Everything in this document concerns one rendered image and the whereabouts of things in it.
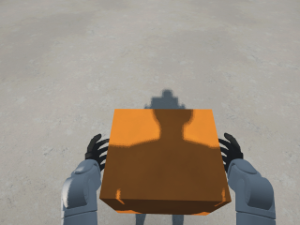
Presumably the robot left hand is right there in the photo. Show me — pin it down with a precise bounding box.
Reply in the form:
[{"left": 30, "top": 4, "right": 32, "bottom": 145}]
[{"left": 84, "top": 133, "right": 110, "bottom": 171}]

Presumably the carton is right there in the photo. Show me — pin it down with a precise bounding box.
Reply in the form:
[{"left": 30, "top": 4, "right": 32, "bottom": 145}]
[{"left": 99, "top": 109, "right": 232, "bottom": 216}]

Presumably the robot left forearm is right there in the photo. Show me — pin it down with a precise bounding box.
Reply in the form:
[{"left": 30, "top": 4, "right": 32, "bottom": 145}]
[{"left": 61, "top": 159, "right": 101, "bottom": 225}]

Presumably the robot right hand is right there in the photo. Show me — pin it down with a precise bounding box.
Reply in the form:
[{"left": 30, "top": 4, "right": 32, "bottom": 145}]
[{"left": 218, "top": 132, "right": 244, "bottom": 173}]

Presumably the robot right forearm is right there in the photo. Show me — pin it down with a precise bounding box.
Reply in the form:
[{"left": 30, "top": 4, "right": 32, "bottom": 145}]
[{"left": 227, "top": 158, "right": 277, "bottom": 225}]

